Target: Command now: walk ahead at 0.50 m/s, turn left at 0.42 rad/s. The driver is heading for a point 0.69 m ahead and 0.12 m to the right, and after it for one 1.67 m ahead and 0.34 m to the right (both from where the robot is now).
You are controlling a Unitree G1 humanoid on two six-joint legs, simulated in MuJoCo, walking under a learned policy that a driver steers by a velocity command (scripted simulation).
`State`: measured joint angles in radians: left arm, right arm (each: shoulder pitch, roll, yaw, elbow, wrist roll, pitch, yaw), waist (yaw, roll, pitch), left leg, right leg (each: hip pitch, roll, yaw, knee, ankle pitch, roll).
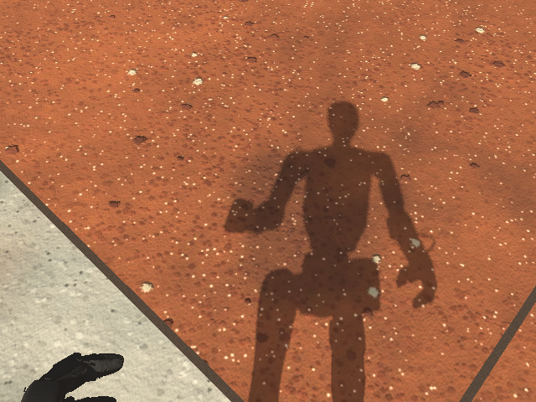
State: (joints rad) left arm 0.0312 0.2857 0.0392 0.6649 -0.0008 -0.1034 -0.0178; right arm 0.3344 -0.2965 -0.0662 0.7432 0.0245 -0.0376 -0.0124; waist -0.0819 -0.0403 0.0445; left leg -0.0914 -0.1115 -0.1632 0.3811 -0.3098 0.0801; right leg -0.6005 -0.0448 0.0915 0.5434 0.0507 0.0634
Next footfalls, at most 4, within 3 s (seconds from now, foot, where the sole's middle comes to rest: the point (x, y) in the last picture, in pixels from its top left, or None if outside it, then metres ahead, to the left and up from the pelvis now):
0.08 right None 0.24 -0.14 -0.78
0.60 left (196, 390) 0.49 0.13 -0.78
1.10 right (299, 294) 0.73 -0.15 -0.78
1.56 left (224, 268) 0.82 0.05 -0.78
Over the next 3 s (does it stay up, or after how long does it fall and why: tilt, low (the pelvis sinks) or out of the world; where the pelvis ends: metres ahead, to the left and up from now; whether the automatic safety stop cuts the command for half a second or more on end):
stays up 0.70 -0.04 0.00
